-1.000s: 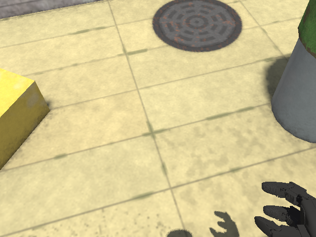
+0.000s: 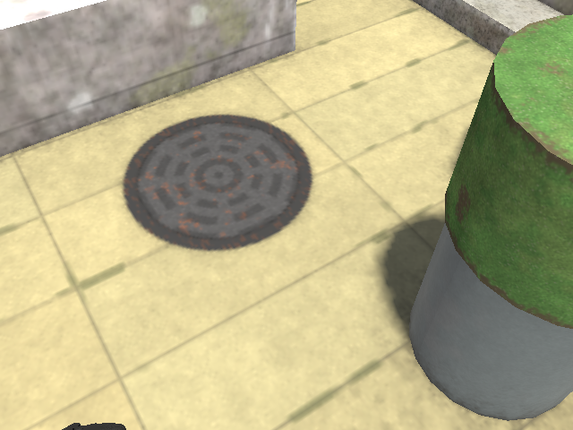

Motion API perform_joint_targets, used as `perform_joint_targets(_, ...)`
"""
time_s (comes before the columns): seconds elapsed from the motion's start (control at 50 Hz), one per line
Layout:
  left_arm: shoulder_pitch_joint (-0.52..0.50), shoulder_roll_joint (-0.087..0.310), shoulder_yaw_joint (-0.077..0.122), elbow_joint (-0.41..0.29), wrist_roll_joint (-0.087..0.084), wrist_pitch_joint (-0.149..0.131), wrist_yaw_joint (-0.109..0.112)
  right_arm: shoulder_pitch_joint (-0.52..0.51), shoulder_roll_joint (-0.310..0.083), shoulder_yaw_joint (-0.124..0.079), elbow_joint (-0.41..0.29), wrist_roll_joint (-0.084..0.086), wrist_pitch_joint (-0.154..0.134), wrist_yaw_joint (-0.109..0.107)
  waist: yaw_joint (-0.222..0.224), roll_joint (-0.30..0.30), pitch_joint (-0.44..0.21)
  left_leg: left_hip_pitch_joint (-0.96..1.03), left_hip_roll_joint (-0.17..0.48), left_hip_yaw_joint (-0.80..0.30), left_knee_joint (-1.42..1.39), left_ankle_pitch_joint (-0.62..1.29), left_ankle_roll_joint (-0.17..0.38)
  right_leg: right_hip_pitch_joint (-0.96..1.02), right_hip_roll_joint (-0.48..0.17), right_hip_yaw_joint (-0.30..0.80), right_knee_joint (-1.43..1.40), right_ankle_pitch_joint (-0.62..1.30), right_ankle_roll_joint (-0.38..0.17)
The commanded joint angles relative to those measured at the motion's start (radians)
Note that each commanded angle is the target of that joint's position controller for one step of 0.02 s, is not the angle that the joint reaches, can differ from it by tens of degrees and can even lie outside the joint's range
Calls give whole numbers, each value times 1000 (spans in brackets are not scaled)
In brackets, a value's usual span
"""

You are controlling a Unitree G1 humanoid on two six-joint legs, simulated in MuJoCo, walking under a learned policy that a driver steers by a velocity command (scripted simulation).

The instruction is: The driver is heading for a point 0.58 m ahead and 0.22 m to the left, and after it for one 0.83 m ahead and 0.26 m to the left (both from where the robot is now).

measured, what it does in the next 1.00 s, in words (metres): walks ahead, turning left: right foot, then left foot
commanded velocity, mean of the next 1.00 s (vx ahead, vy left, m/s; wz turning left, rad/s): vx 0.50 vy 0.00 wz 0.46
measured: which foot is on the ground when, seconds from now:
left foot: down 0.00-0.16, up 0.18-0.66, down 0.68-1.00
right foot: up 0.00-0.14, down 0.16-0.66, up 0.68-1.00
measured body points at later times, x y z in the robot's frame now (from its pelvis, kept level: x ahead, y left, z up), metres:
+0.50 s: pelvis +0.25 -0.02 +0.00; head +0.27 -0.02 +0.45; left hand +0.22 +0.26 -0.12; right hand +0.48 -0.24 -0.10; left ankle +0.36 +0.17 -0.68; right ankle +0.21 -0.15 -0.75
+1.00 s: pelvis +0.48 +0.13 +0.00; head +0.50 +0.17 +0.45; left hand +0.55 +0.46 -0.09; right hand +0.67 -0.10 -0.10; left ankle +0.43 +0.16 -0.75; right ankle +0.74 +0.04 -0.68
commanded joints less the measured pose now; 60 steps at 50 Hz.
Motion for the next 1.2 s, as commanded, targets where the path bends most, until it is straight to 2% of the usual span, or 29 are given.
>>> perform_joint_targets(0.02,-97,65,9,-84,-9,-18,-10,1,-182,-41,-43,12,-8,-4,-5,96,32,-19,271,-176,-69,159,143,46,37,-34,-125,61,1)
perform_joint_targets(0.08,-147,79,12,-109,-9,-35,-30,49,-181,-42,-18,16,11,-10,-12,104,31,67,303,-235,1,191,144,52,71,-34,-205,-3,-21)
perform_joint_targets(0.14,5,134,38,-68,-7,-55,-28,16,-205,-49,-25,17,21,-17,91,119,-34,45,275,-244,153,315,102,310,106,-57,-310,-36,-61)
perform_joint_targets(0.16,148,178,58,-34,8,-56,-19,-3,-169,-36,-39,10,12,-14,162,91,-147,-53,223,-201,341,333,71,551,44,-3,-269,9,-106)
perform_joint_targets(0.18,324,245,75,-15,37,-48,-6,-26,-95,-14,-89,-1,6,-11,227,-42,-308,-306,117,-123,684,67,10,867,-170,241,-260,-28,-191)
perform_joint_targets(0.2,358,266,84,11,37,-41,-16,66,-53,-3,-106,24,-9,-10,183,-267,-384,-595,27,-144,911,-425,-22,1030,-315,593,-351,-156,-308)
perform_joint_targets(0.22,327,170,63,5,18,-38,-19,23,-159,-28,-100,44,-7,-12,204,-140,-267,-690,86,-205,1002,-392,-25,960,-286,530,-387,-272,-278)
perform_joint_targets(0.24,264,128,51,-3,12,-39,-21,-30,-179,-37,-123,41,-1,-12,187,-108,-158,-708,118,-184,1009,-301,-26,846,-246,385,-408,-228,-246)
perform_joint_targets(0.26,196,101,43,-5,14,-40,-24,-57,-167,-39,-128,30,9,-17,155,-51,-100,-673,152,-164,986,-229,-34,732,-205,294,-439,-157,-225)
perform_joint_targets(0.3,133,64,33,1,13,-49,-24,-52,-132,-45,-137,26,36,-15,105,-65,-23,-598,191,-168,929,-141,-45,568,-160,161,-501,-45,-209)
perform_joint_targets(0.36,131,104,49,22,14,-60,-17,-66,-94,-41,-162,22,57,-14,83,-53,11,-603,206,-146,893,-53,-72,503,-152,40,-558,63,-220)
perform_joint_targets(0.48,162,168,74,45,8,-45,0,-219,-56,-23,-225,17,44,12,122,-24,47,-569,204,-73,591,212,-90,519,-117,-159,-586,68,-193)
perform_joint_targets(0.58,212,214,93,83,-22,-18,-4,-325,-72,-26,-294,12,52,34,135,-23,74,-575,176,-19,454,84,-36,666,-189,-206,-504,190,-175)
perform_joint_targets(0.62,190,247,105,80,-31,-5,-2,-291,-98,-40,-300,7,58,37,98,-49,29,-472,121,37,429,-13,3,694,-187,-242,-391,461,-151)
perform_joint_targets(0.66,178,241,101,77,-36,9,1,-38,-174,-91,-234,10,67,25,-40,-24,-113,-111,19,88,347,22,64,607,-123,-299,-45,639,-103)
perform_joint_targets(0.68,213,197,84,62,-9,3,7,110,-262,-125,-202,16,76,5,-95,105,-183,168,124,-109,327,67,122,364,-82,-300,267,292,-53)
perform_joint_targets(0.7,292,51,42,-1,26,-26,0,46,-363,-128,-226,15,64,1,49,361,-262,410,345,-684,193,-130,299,-51,126,-171,592,-558,2)
perform_joint_targets(0.72,193,145,54,-11,-14,-60,-10,69,-278,-104,-257,13,41,11,-32,222,-359,427,409,-879,50,-278,328,-142,126,42,689,-565,-17)
perform_joint_targets(0.74,110,173,61,-40,-48,-74,-12,44,-230,-90,-236,9,22,15,-25,157,-218,349,395,-761,32,-228,276,-226,88,33,671,-461,-40)
perform_joint_targets(0.76,98,162,56,-37,-32,-82,-3,-5,-202,-81,-238,14,14,14,11,90,-140,210,352,-641,40,-133,238,-191,46,32,589,-366,-55)
perform_joint_targets(0.78,108,167,63,-21,-5,-82,6,-72,-173,-72,-248,8,12,14,55,69,-93,82,310,-540,45,-13,207,-120,16,32,507,-306,-53)
perform_joint_targets(0.8,131,173,69,-14,3,-71,6,-109,-148,-63,-264,-3,12,11,88,88,-83,1,279,-481,28,69,194,-52,-2,39,464,-266,-52)
perform_joint_targets(0.86,124,136,64,-28,27,-37,1,-98,-159,-66,-261,5,6,-3,106,80,-60,-109,242,-394,-11,226,207,-13,12,20,357,-172,-10)
perform_joint_targets(0.98,-94,84,44,-96,17,-41,-7,-1,-186,-72,-202,26,12,-32,37,113,-25,-118,175,-311,1,239,137,5,90,6,-52,133,23)
perform_joint_targets(1.06,-193,88,43,-132,4,-51,-26,55,-185,-75,-165,34,19,-36,-1,127,-4,-66,196,-374,42,188,124,46,125,7,-189,166,7)
perform_joint_targets(1.12,-178,106,52,-131,-3,-63,-39,64,-171,-73,-158,29,38,-48,16,145,-17,24,223,-442,123,214,115,95,145,9,-245,56,-12)
perform_joint_targets(1.16,-79,127,66,-106,4,-71,-36,41,-166,-72,-158,21,45,-50,68,180,-44,50,212,-437,207,382,93,225,158,-24,-290,2,-53)
perform_joint_targets(1.18,28,158,80,-83,15,-77,-33,19,-143,-63,-167,18,43,-45,123,176,-123,20,166,-399,330,475,65,405,132,-18,-304,46,-95)
perform_joint_targets(1.2,192,207,93,-70,32,-76,-28,-2,-109,-47,-195,0,38,-41,196,111,-271,-118,119,-346,577,343,30,687,-16,125,-240,80,-172)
